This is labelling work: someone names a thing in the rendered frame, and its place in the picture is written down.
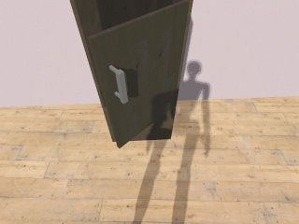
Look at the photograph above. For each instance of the handle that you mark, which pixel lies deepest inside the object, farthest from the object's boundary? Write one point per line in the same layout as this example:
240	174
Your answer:
120	77

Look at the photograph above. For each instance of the cupboard door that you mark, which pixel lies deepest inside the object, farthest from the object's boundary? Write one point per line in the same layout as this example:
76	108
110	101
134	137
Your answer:
148	50

